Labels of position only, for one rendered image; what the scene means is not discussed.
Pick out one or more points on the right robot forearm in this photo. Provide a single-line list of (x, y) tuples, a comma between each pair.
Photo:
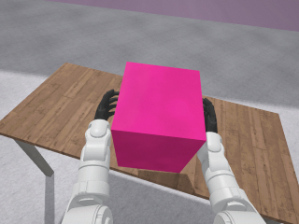
[(225, 194)]

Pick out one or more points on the carton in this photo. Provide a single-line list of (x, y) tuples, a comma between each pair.
[(159, 121)]

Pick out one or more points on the left robot hand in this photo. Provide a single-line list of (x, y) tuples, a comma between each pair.
[(102, 111)]

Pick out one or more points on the table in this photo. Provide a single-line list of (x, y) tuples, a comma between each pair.
[(57, 114)]

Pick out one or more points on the left robot forearm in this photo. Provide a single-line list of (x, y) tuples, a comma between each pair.
[(92, 186)]

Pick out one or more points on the left robot upper arm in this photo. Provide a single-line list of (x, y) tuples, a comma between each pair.
[(91, 214)]

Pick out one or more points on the right robot upper arm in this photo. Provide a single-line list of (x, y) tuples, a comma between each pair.
[(237, 217)]

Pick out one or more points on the right robot hand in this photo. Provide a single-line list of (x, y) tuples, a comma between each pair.
[(211, 124)]

